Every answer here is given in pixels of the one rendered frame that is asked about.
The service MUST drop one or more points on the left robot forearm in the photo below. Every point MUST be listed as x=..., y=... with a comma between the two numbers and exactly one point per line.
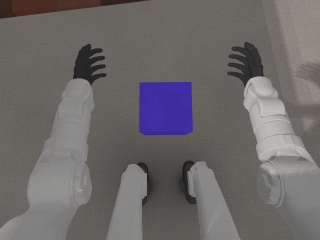
x=68, y=139

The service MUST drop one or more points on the robot right shin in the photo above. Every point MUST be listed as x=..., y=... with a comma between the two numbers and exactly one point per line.
x=199, y=164

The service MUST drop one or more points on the right robot forearm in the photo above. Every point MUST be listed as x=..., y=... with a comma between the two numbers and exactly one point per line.
x=271, y=125

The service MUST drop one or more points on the right robot foot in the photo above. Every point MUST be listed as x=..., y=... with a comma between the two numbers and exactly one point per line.
x=185, y=169

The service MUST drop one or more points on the robot left upper arm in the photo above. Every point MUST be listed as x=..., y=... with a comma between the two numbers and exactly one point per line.
x=56, y=190

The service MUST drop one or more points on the carton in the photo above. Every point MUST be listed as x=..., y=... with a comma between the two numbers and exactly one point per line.
x=165, y=108

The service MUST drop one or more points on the robot left hand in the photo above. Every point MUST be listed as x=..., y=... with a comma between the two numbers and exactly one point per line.
x=82, y=69

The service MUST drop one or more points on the robot right upper arm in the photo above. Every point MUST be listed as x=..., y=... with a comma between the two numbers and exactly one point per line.
x=292, y=187

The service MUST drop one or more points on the robot right hand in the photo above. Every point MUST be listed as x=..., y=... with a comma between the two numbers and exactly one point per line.
x=252, y=63

